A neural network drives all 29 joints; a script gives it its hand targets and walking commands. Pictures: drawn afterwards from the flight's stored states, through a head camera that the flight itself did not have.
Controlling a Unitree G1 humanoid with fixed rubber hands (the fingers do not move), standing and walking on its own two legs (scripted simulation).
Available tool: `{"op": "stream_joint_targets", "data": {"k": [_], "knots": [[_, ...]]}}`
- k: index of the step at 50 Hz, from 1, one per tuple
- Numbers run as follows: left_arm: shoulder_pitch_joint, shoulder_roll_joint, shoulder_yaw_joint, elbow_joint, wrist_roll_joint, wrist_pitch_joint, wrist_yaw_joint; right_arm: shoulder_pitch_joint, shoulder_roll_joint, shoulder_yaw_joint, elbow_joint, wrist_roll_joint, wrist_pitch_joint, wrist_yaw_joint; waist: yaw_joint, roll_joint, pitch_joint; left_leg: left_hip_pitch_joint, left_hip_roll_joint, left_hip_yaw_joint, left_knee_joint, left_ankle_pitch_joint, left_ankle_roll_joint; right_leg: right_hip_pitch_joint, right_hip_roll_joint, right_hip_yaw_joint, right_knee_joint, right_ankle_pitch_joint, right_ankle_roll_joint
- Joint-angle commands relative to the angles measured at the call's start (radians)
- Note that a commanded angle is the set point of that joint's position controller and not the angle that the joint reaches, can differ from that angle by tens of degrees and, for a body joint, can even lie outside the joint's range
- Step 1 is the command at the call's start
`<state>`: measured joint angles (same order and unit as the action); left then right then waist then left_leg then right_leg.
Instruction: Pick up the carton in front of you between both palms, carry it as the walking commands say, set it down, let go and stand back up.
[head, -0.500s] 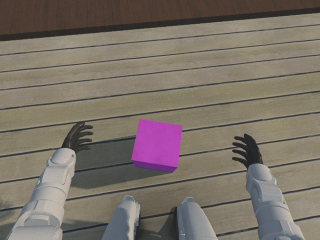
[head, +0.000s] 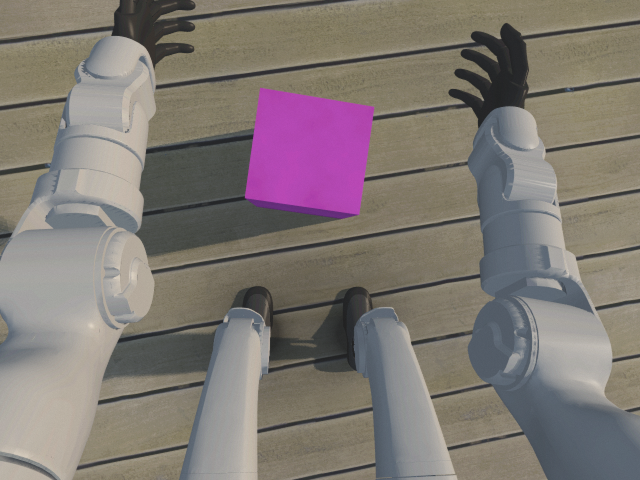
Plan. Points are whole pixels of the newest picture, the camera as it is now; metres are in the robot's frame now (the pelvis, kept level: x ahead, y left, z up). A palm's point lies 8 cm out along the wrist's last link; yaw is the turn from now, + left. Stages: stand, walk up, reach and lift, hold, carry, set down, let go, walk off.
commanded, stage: reach and lift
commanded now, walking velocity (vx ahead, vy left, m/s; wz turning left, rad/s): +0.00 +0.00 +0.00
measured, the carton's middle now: (307, 163) +0.51 +0.00 -0.52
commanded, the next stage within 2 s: none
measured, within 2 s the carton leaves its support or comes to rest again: leaves its support in 1.62 s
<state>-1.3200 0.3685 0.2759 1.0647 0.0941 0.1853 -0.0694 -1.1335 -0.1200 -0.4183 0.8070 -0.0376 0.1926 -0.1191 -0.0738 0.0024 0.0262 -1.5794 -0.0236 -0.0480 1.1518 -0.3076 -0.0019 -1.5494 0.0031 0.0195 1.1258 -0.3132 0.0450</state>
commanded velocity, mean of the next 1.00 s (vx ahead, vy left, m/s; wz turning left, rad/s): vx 0.00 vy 0.00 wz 0.00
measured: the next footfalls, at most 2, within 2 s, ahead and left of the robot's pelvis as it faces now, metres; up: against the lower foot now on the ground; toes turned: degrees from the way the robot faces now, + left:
none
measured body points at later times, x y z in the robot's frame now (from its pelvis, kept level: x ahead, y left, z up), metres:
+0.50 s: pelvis -0.01 -0.01 -0.18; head +0.35 +0.01 +0.10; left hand +0.54 +0.18 -0.35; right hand +0.50 -0.21 -0.34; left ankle +0.09 +0.12 -0.61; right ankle +0.09 -0.14 -0.61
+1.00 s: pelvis -0.02 +0.00 -0.27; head +0.35 +0.01 -0.03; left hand +0.55 +0.17 -0.46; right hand +0.51 -0.19 -0.46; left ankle +0.09 +0.11 -0.61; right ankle +0.09 -0.14 -0.61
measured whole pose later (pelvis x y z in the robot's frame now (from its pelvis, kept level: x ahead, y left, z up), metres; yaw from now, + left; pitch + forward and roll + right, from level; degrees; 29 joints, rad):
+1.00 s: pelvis -0.02 +0.00 -0.27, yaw -3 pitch +38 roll -3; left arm -1.51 0.48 -0.02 1.20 -0.22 0.03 0.05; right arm -1.39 -0.26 -0.14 1.07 0.25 0.03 -0.17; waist -0.04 -0.04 0.37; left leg -2.28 -0.02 -0.06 2.21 -0.59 -0.02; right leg -2.26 0.06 0.02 2.17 -0.57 0.07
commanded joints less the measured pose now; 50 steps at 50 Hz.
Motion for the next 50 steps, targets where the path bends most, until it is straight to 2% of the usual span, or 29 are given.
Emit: {"op": "stream_joint_targets", "data": {"k": [1,5,9,12,15,18,24,29,33,37,42,47,50], "knots": [[-0.205,0.078,0.033,-0.108,0.033,-0.045,0.009,-0.139,-0.094,-0.04,-0.102,-0.028,-0.058,0.015,-0.006,0.122,-1.033,0.687,-0.042,0.039,-0.049,0.297,-0.031,0.306,0.081,-0.113,-0.046,0.199,0.024],[-0.133,0.019,0.04,-0.116,0.035,-0.085,0.028,-0.081,-0.07,-0.045,-0.074,-0.037,-0.114,0.028,0.002,0.119,-1.013,0.589,-0.036,0.015,0.066,0.429,-0.028,0.133,0.082,-0.102,0.047,0.272,0.027],[-0.059,-0.007,0.033,-0.107,0.018,-0.112,0.049,-0.026,-0.067,-0.032,-0.032,-0.032,-0.15,0.028,0.008,0.108,-1.005,0.433,-0.034,0.003,0.199,0.472,-0.033,-0.012,0.08,-0.093,0.177,0.294,0.033],[-0.057,0.015,0.008,-0.127,-0.017,-0.127,0.066,-0.036,-0.084,0.006,-0.033,0.005,-0.164,0.021,0.02,0.1,-1.049,0.332,-0.036,0.009,0.299,0.479,-0.036,-0.048,0.08,-0.085,0.278,0.321,0.035],[-0.087,0.067,-0.041,-0.16,-0.077,-0.138,0.085,-0.072,-0.12,0.065,-0.053,0.066,-0.169,0.003,0.023,0.08,-1.154,0.261,-0.035,0.027,0.397,0.459,-0.037,-0.004,0.077,-0.082,0.39,0.365,0.038],[-0.133,0.122,-0.093,-0.189,-0.137,-0.139,0.101,-0.115,-0.154,0.124,-0.076,0.128,-0.162,-0.018,0.026,0.071,-1.252,0.219,-0.034,0.049,0.488,0.402,-0.037,0.03,0.075,-0.089,0.494,0.361,0.042],[-0.257,0.185,-0.167,-0.187,-0.226,-0.113,0.107,-0.234,-0.197,0.187,-0.092,0.209,-0.123,-0.049,0.029,0.096,-1.248,0.154,-0.017,0.079,0.61,0.194,-0.037,-0.031,0.067,-0.117,0.619,0.175,0.039],[-0.358,0.207,-0.196,-0.067,-0.257,-0.099,0.107,-0.353,-0.209,0.194,0.007,0.226,-0.102,-0.06,0.026,0.085,-1.064,-0.007,0.005,0.077,0.672,-0.021,-0.032,-0.09,0.052,-0.112,0.687,-0.004,0.032],[-0.411,0.219,-0.211,0.036,-0.267,-0.111,0.104,-0.424,-0.224,0.192,0.107,0.217,-0.113,-0.053,0.026,0.066,-0.937,-0.093,0.019,0.061,0.724,-0.085,-0.025,-0.136,0.042,-0.101,0.745,-0.061,0.027],[-0.46,0.231,-0.229,0.088,-0.274,-0.134,0.106,-0.483,-0.243,0.202,0.176,0.22,-0.137,-0.044,0.03,0.057,-0.876,-0.123,0.027,0.045,0.78,-0.069,-0.022,-0.153,0.034,-0.092,0.809,-0.038,0.027],[-0.538,0.255,-0.252,0.036,-0.297,-0.163,0.122,-0.554,-0.283,0.229,0.163,0.252,-0.171,-0.048,0.031,0.062,-0.928,-0.088,0.023,0.041,0.843,0.011,-0.023,-0.14,0.038,-0.092,0.874,0.039,0.022],[-0.49,0.238,-0.284,0.034,-0.314,-0.177,0.121,-0.489,-0.236,0.265,0.168,0.28,-0.185,-0.055,0.039,0.064,-0.967,-0.024,0.018,0.036,0.893,0.145,-0.016,-0.108,0.055,-0.096,0.92,0.163,0.029],[-0.445,0.214,-0.296,0.032,-0.318,-0.177,0.121,-0.434,-0.208,0.279,0.163,0.298,-0.189,-0.061,0.048,0.081,-0.997,0.014,0.015,0.039,0.895,0.184,-0.017,-0.113,0.063,-0.101,0.924,0.186,0.031]]}}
